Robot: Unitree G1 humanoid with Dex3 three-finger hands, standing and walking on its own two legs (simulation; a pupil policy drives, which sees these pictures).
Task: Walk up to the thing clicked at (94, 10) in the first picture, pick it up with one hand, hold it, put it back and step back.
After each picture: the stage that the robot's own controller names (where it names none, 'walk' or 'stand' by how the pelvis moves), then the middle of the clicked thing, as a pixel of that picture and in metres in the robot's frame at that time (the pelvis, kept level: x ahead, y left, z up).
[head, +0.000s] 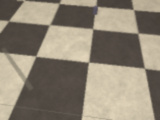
stand; (95, 10) +2.09 -0.23 -0.72
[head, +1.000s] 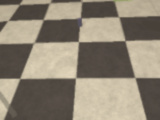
walk; (79, 22) +1.97 +0.10 -0.70
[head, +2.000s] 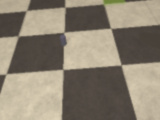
walk; (63, 40) +1.37 +0.28 -0.71
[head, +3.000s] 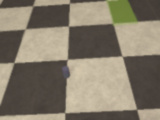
walk; (66, 72) +0.94 +0.21 -0.72
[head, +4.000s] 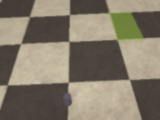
walk; (67, 99) +0.67 +0.16 -0.72
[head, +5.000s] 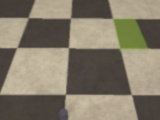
walk; (63, 115) +0.52 +0.15 -0.71
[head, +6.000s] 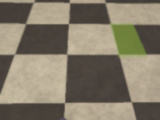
stand; out of the picture +0.47 +0.13 -0.72
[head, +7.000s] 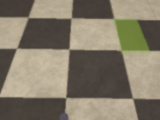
stand; (64, 119) +0.48 +0.12 -0.72
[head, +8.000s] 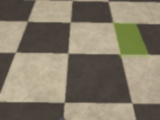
stand; out of the picture +0.46 +0.14 -0.73
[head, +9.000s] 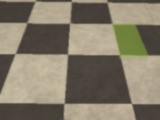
stand; out of the picture +0.46 +0.14 -0.73
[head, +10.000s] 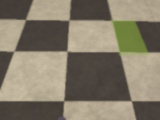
go down; out of the picture +0.46 +0.14 -0.72
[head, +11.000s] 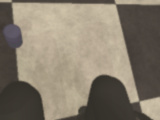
go down; (13, 37) +0.54 +0.21 -0.30
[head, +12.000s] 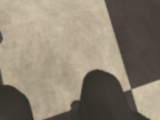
close in; out of the picture +0.53 +0.24 -0.28
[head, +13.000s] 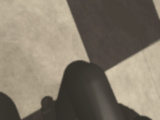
close in; out of the picture +0.51 +0.28 -0.24
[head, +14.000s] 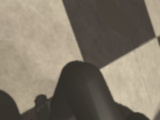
close; out of the picture +0.49 +0.25 -0.25
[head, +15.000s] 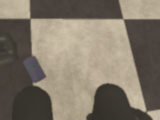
lift; (34, 69) +0.44 +0.18 -0.36
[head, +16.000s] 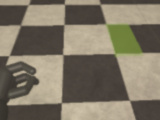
hold; out of the picture +0.37 +0.16 -0.69
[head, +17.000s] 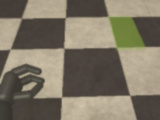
hold; out of the picture +0.34 +0.22 -0.71
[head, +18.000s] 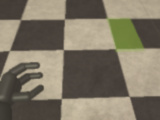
close; out of the picture +0.32 +0.25 -0.71
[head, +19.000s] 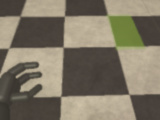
crouch; out of the picture +0.31 +0.28 -0.71
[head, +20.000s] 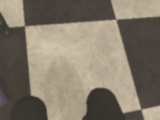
crouch; out of the picture +0.36 +0.33 -0.42
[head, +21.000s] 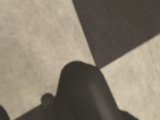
lower; out of the picture +0.28 +0.39 -0.28
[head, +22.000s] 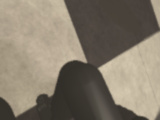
lower; out of the picture +0.27 +0.41 -0.28
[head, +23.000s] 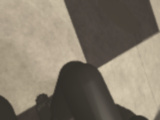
lower; out of the picture +0.26 +0.42 -0.28
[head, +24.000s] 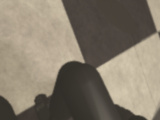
lower; out of the picture +0.26 +0.42 -0.28
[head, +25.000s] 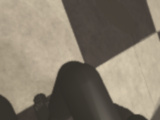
lower; out of the picture +0.26 +0.42 -0.29
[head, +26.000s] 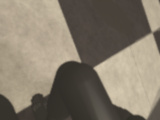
open; out of the picture +0.26 +0.42 -0.29
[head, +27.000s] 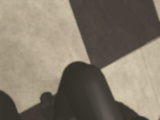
stand; out of the picture +0.27 +0.41 -0.28
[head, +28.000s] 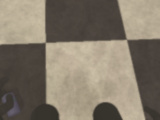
walk; (11, 104) +0.33 +0.35 -0.51
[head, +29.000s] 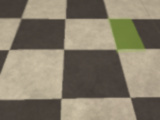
stand; out of the picture +0.29 +0.32 -0.69
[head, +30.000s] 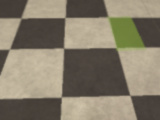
stand; out of the picture +0.30 +0.32 -0.69
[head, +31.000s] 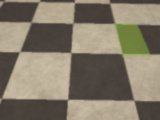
stand; out of the picture +0.32 +0.30 -0.74
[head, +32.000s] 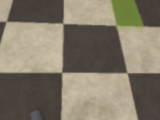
walk; (37, 119) +0.36 +0.25 -0.73
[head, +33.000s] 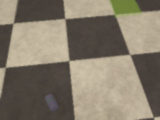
walk; (51, 102) +0.51 +0.24 -0.71
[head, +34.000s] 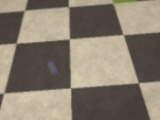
walk; (53, 68) +0.87 +0.32 -0.72
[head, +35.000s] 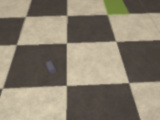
stand; (51, 67) +1.02 +0.31 -0.73
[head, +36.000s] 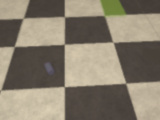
stand; (49, 68) +1.03 +0.32 -0.75
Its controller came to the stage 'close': yes
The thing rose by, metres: 0.01
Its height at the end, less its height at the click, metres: -0.02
